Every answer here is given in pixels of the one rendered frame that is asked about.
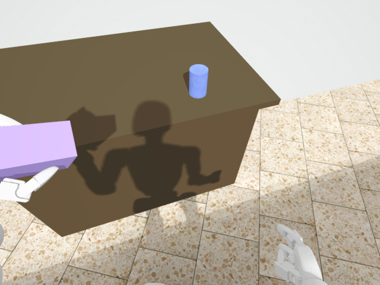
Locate table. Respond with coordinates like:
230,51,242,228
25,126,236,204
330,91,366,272
0,21,281,237

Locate sponge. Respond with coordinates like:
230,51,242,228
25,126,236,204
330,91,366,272
0,121,77,182

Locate right robot hand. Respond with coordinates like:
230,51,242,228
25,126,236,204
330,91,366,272
274,224,323,285

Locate left robot hand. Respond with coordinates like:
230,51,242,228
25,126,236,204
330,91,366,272
0,114,59,202

